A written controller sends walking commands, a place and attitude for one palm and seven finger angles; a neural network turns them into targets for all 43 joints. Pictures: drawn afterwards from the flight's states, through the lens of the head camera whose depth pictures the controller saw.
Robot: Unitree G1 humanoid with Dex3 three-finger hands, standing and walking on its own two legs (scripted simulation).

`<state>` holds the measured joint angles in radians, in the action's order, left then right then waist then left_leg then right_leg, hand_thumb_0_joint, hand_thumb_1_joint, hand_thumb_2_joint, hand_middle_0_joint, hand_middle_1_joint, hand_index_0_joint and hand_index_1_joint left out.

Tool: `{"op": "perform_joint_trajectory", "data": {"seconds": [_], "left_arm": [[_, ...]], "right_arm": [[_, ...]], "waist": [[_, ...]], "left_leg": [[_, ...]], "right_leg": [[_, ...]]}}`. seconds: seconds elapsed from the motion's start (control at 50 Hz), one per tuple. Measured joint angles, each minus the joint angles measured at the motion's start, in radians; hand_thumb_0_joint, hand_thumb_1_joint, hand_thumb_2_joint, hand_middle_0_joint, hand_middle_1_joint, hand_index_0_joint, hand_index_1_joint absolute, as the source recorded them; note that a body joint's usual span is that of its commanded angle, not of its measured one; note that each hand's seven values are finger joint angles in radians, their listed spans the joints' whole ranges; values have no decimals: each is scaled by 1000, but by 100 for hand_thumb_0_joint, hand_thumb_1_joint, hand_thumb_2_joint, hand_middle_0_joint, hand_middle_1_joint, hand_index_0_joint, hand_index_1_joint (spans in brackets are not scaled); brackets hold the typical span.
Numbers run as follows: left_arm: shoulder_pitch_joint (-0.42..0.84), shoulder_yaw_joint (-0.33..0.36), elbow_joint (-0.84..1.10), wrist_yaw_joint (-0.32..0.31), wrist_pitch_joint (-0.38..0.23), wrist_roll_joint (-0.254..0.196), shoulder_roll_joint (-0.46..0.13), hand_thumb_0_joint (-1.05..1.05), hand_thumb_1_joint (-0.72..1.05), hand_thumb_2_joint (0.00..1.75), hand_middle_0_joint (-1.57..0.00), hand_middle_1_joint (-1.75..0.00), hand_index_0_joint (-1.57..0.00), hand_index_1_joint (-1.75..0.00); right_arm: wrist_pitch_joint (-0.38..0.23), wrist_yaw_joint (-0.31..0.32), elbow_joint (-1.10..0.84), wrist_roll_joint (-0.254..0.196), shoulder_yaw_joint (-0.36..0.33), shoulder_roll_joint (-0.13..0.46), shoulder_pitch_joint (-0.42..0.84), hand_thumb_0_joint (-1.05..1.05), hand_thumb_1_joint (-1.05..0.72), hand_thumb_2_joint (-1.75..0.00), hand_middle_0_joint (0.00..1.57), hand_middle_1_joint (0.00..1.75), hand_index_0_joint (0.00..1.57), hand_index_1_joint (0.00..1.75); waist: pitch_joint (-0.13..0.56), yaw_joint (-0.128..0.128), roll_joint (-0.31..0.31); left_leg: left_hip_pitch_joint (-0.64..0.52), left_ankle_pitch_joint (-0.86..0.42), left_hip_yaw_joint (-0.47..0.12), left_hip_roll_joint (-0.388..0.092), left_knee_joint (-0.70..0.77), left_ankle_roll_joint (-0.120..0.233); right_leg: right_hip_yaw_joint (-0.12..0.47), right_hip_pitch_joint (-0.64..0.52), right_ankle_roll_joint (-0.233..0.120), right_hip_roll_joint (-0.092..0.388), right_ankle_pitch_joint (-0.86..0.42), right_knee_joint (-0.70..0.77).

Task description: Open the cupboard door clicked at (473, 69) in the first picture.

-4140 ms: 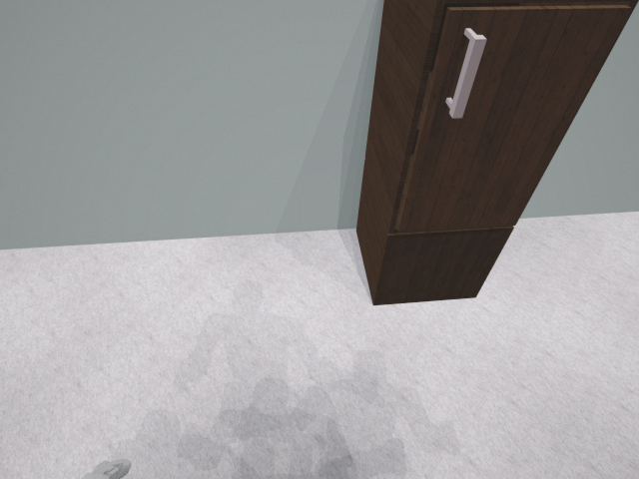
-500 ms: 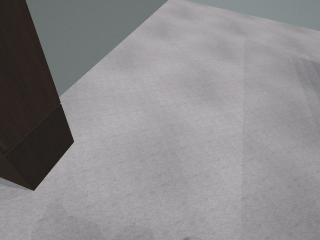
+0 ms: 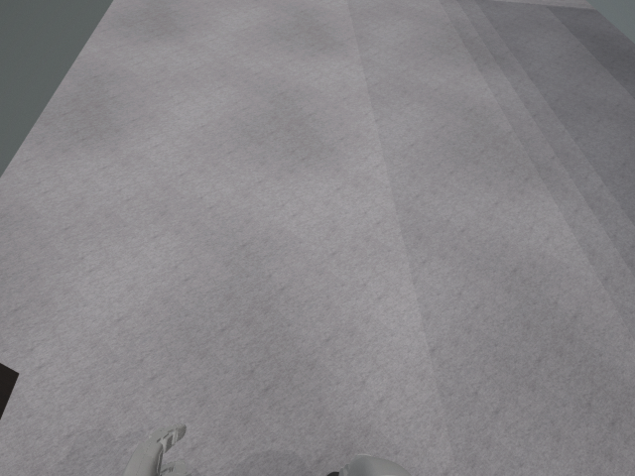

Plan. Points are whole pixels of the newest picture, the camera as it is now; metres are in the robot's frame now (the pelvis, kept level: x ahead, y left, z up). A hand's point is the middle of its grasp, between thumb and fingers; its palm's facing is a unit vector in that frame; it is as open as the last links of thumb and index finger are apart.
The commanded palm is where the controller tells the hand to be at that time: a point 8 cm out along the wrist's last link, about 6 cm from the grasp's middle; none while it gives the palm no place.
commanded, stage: walk to a spot facing it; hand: left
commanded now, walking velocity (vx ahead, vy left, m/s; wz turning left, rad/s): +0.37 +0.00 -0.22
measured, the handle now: out of the picture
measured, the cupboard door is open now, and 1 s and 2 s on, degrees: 0 0 0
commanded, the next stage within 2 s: turn to face it in 0.82 s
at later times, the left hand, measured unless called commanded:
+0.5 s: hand (147, 432) +0.20 +0.25 -0.16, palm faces -0.07 -0.99 -0.13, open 7.3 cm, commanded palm none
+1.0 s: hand (267, 222) +0.60 +0.10 -0.15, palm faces -0.44 -0.87 -0.21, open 7.3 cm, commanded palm none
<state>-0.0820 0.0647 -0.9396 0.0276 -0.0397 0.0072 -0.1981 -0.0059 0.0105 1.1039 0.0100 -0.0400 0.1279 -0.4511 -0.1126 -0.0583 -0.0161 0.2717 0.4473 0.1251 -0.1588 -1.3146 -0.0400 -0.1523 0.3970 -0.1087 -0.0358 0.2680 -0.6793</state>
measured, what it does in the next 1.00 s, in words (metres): walks ahead, turning right: left foot, then right foot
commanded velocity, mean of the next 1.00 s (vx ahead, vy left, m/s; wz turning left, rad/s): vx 0.23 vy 0.00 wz -0.33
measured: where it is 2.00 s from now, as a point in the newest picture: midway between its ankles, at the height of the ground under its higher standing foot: (320, 381)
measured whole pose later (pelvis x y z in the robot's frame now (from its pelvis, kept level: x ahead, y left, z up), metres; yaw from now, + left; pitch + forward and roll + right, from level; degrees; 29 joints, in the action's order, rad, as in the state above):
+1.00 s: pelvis +0.39 -0.01 +0.00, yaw -25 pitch +0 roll +0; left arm -0.08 0.07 -0.94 0.02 -0.04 0.02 -0.19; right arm 0.00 0.02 1.08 0.00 -0.05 0.13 -0.41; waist -0.12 -0.05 0.02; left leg 0.23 0.56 0.21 -0.18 -1.14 -0.06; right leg -0.16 0.45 -0.09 0.01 0.25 -0.69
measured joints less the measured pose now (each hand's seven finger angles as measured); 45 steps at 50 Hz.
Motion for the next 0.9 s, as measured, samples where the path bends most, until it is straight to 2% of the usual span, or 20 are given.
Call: {"op": "perform_joint_trajectory", "data": {"seconds": [0.06,0.12,0.18,0.26,0.36,0.38,0.42,0.46,0.5,0.6,0.7,0.78,0.84,0.9], "left_arm": [[-52,-7,-32,-14,-1,2,3,0,91,90,-19,-30,-20,-30],[-105,1,-59,-27,-12,7,4,-1,93,90,-20,-30,-20,-30],[-153,-1,-82,-24,-16,11,1,-1,94,90,-20,-30,-20,-30],[-206,-7,-98,-24,-21,12,2,0,93,90,-20,-30,-20,-30],[-280,-11,-117,-25,-19,11,11,0,92,90,-19,-30,-20,-30],[-296,-10,-124,-24,-16,9,10,0,92,90,-20,-30,-20,-30],[-303,-5,-144,-22,1,4,13,0,91,90,-19,-30,-20,-30],[-304,-3,-162,-16,17,8,19,1,91,90,-19,-30,-20,-30],[-292,4,-166,-7,29,15,19,1,91,90,-19,-30,-20,-30],[-245,29,-119,1,52,24,13,1,91,90,-19,-30,-20,-30],[-185,45,-79,8,68,27,4,1,91,90,-19,-30,-20,-30],[-129,40,-61,14,76,26,4,1,91,90,-19,-30,-20,-30],[-76,33,-45,14,76,23,5,1,91,90,-19,-30,-20,-30],[-31,25,-19,13,58,22,5,1,91,90,-19,-30,-20,-30]], "right_arm": [[-6,2,-56,11,-6,15,100,1,-91,-90,20,30,20,30],[-18,1,-116,18,-12,32,189,1,-91,-90,20,30,20,30],[-24,-8,-153,20,-14,42,253,1,-91,-90,20,30,20,30],[-26,-24,-167,20,-9,43,304,0,-91,-90,19,30,20,30],[-34,-33,-160,20,0,38,330,0,-91,-90,20,30,20,30],[-43,-32,-159,22,1,33,334,0,-91,-90,20,30,20,30],[-61,-27,-161,29,8,22,342,0,-91,-90,20,30,20,30],[-68,-20,-162,27,13,14,324,0,-91,-90,20,30,21,30],[-70,-10,-151,23,13,5,289,0,-91,-90,20,30,21,30],[-74,19,-110,11,-20,29,199,-2,-95,-90,20,30,21,30],[-63,21,-59,10,-17,35,109,-1,-94,-90,20,30,20,30],[-56,17,-36,16,-13,24,57,0,-93,-90,20,30,20,30],[-47,14,-28,21,-10,12,33,0,-92,-90,20,30,20,30],[-33,9,-21,20,-11,3,13,0,-91,-90,20,30,20,30]], "waist": [[28,7,3],[58,17,21],[83,32,38],[97,66,41],[96,114,23],[92,117,9],[70,120,-19],[62,109,-21],[62,94,-20],[73,81,-24],[84,72,-27],[69,46,-13],[41,17,2],[14,1,23]], "left_leg": [[169,-89,-48,-10,-7,2],[279,-137,-68,-22,120,-6],[327,-203,-70,-26,263,-18],[298,-252,-56,-10,482,-19],[165,-250,-16,47,703,1],[136,-278,-2,63,733,22],[116,-237,39,72,686,70],[67,-191,71,69,693,89],[9,-188,94,70,746,89],[-106,-188,154,75,870,84],[-192,-155,212,77,930,71],[-253,-112,258,64,945,48],[-287,-66,291,45,924,22],[-297,9,321,3,835,-11]], "right_leg": [[30,-85,11,-20,-20,104],[60,-148,16,-29,-33,189],[81,-201,29,-31,-24,239],[97,-265,50,-27,17,262],[122,-329,89,-11,112,224],[135,-321,95,1,147,174],[156,-230,84,24,193,-75],[156,-116,80,32,184,-337],[136,-18,85,56,117,-481],[131,167,110,111,-47,-554],[118,253,136,145,-135,-496],[71,240,143,154,-135,-327],[34,197,131,137,-100,-164],[-3,131,101,90,-75,-29]]}}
